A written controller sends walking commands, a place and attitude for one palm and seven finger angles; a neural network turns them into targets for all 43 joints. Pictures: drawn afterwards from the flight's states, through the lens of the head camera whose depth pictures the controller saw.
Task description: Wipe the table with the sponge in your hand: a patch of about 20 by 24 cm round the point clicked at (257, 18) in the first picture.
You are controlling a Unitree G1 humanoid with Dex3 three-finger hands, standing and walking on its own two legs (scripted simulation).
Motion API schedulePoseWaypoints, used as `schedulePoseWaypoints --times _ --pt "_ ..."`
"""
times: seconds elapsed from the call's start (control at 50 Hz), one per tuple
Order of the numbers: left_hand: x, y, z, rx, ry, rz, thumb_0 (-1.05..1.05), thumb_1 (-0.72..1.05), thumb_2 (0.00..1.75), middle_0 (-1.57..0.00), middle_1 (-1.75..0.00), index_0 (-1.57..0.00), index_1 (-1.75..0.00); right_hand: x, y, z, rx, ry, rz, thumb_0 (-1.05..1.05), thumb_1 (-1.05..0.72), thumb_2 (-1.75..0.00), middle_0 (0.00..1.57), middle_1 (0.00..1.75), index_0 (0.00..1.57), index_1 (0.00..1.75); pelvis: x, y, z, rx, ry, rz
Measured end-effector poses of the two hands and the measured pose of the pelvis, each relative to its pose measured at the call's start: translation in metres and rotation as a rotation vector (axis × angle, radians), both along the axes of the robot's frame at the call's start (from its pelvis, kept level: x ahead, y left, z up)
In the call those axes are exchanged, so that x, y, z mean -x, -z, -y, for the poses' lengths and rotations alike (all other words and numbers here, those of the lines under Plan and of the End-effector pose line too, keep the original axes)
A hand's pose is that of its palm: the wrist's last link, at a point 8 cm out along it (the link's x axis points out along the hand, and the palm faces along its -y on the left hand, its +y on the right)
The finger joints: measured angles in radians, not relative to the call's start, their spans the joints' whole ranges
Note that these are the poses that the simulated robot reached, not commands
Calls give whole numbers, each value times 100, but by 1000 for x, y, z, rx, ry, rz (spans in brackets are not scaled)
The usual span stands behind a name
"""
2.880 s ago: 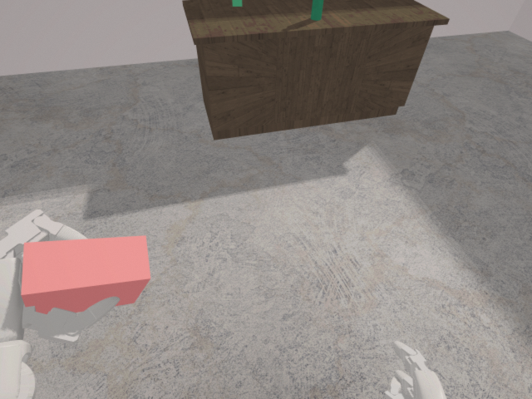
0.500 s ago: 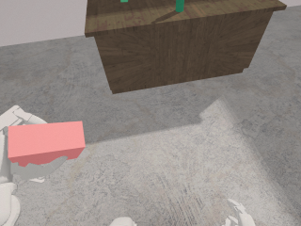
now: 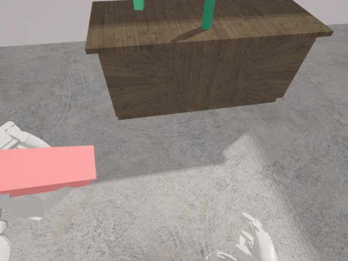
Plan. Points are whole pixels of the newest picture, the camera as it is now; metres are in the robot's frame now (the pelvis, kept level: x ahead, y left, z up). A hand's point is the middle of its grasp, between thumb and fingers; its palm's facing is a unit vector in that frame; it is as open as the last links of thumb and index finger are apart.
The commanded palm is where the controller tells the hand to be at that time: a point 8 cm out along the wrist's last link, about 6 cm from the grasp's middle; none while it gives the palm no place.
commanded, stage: walk to a spot facing it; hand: left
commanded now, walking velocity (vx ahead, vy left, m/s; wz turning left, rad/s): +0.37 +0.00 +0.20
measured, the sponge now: (62, 170) +0.23 +0.20 +0.17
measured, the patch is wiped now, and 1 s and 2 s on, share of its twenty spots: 0.00 0.00 0.00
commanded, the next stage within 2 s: turn to face it in 1.70 s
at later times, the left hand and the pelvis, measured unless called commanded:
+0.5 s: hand (58, 116) +0.33 +0.24 +0.18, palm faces +0.52 -0.75 -0.42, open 9.6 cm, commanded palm +0.28 +0.28 +0.18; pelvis +0.15 -0.02 -0.02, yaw +7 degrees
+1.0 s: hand (83, 89) +0.43 +0.23 +0.16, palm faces +0.60 -0.69 -0.41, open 9.6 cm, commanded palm +0.35 +0.26 +0.18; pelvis +0.27 -0.05 -0.01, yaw +15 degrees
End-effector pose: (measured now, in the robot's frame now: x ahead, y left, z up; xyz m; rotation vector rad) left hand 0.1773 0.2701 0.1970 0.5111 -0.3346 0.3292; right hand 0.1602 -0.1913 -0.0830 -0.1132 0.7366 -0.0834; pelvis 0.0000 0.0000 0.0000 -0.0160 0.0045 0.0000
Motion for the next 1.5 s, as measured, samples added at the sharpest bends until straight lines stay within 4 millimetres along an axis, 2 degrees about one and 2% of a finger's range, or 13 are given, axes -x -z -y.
schedulePoseWaypoints --times 0.08,0.18,0.3,0.4,0.5,0.58,0.76,0.92,1.04,1.14,1.3,1.4,1.5 --pt "-14 -2 15 -61 -38 -37 0 -44 98 -81 -133 -80 -133 -21 17 6 -38 -33 -37 1 -90 -90 20 30 20 30 -27 4 19 -3 -20 10" --pt "-37 13 23 -38 -122 -45 0 -44 98 -81 -133 -80 -133 -54 44 39 6 -78 -108 1 -90 -90 20 30 20 30 -53 17 37 -19 -63 31" --pt "-64 16 27 7 -133 -97 0 -44 98 -81 -133 -80 -133 -91 20 82 116 -48 -130 2 -90 -90 20 30 20 30 -86 2 41 -34 -101 17" --pt "-83 5 19 -22 -122 -60 0 -44 98 -81 -133 -80 -133 -128 -4 95 199 -43 -93 2 -91 -90 20 30 20 30 -116 -2 36 -41 -118 6" --pt "-108 5 -4 -34 -132 66 0 -44 98 -81 -133 -80 -133 -171 -7 79 238 -33 -13 2 -91 -90 20 30 19 30 -149 16 18 -32 -117 25" --pt "-135 10 -20 -18 -155 86 0 -44 98 -81 -133 -80 -133 -199 -3 46 150 -54 17 2 -91 -90 19 30 19 30 -165 17 17 -24 -143 34" --pt "-153 -6 5 -24 -169 1 0 -44 98 -81 -133 -80 -133 -235 4 -7 -23 -179 -5 1 -90 -90 20 30 20 30 -211 -1 30 6 -166 10" --pt "-182 16 13 14 -314 -24 0 -44 98 -81 -133 -80 -133 -288 39 27 37 -263 -86 2 -90 -90 20 30 20 30 -254 16 52 -17 -239 42" --pt "-205 16 10 41 -303 -64 0 -44 99 -81 -133 -80 -133 -329 10 59 155 -225 -88 2 -90 -90 20 30 20 30 -283 1 47 -35 -286 23" --pt "-215 6 -10 -2 -307 -16 0 -44 99 -81 -133 -80 -133 -365 -12 58 241 -224 -43 2 -91 -90 20 30 20 30 -309 3 31 -34 -313 12" --pt "-243 12 -52 -20 -364 62 0 -44 99 -81 -133 -80 -133 -410 -5 -6 141 -259 22 2 -91 -90 19 30 19 30 -340 13 12 -12 -352 28" --pt "-251 -1 -38 -7 -360 31 0 -44 99 -81 -133 -80 -133 -422 -4 -51 25 -354 12 1 -91 -90 20 30 20 30 -363 1 11 6 -376 10" --pt "-256 -7 -26 -39 -423 -23 0 -44 99 -81 -133 -80 -133 -444 9 -69 -30 -432 -24 1 -90 -90 20 30 20 30 -393 0 18 1 -402 13"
